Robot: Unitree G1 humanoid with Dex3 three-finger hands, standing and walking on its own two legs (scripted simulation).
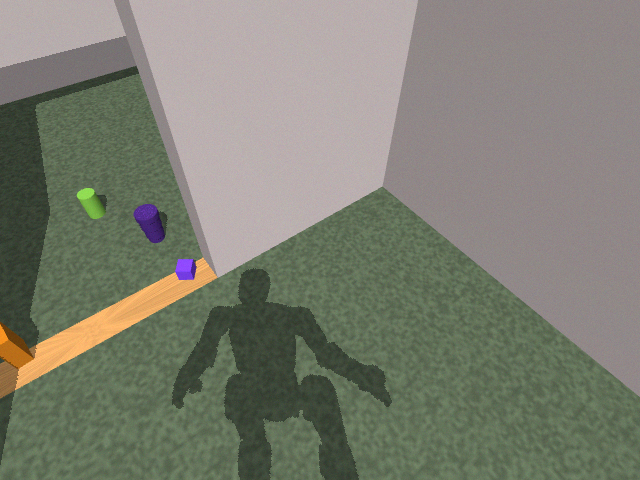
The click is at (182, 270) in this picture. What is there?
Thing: cube
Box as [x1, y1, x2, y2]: [175, 259, 195, 279]
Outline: 178,259 175,270 178,278 193,279 195,271 195,265 193,260
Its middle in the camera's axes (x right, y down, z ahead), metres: -0.51 +0.12 +1.48
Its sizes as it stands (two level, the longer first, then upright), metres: 0.055 0.055 0.055
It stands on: the floor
